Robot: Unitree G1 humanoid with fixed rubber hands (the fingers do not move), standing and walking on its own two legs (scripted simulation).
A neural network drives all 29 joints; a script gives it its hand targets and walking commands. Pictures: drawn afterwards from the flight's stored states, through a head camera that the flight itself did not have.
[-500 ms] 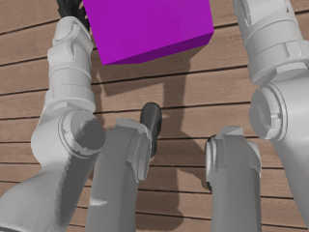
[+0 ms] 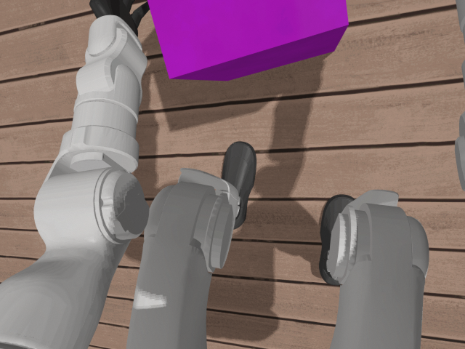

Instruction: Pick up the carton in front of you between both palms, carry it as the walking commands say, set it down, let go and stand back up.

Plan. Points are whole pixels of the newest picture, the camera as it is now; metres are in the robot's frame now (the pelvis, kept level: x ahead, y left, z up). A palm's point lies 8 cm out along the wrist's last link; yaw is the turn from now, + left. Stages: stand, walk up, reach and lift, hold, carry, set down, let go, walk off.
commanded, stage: set down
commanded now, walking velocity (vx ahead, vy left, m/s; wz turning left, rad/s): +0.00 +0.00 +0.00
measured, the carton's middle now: out of the picture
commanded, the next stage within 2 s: let go in 0.94 s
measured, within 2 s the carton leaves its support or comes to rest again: neither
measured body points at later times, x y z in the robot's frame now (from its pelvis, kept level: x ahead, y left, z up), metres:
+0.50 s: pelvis +0.01 +0.01 +0.10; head +0.37 -0.01 +0.37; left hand +0.51 +0.23 -0.03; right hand +0.65 -0.13 -0.02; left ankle +0.17 +0.13 -0.36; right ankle +0.07 -0.10 -0.36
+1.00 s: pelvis +0.04 +0.00 +0.24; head +0.37 -0.02 +0.54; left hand +0.50 +0.23 +0.12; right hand +0.65 -0.14 +0.13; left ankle +0.17 +0.13 -0.36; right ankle +0.07 -0.10 -0.36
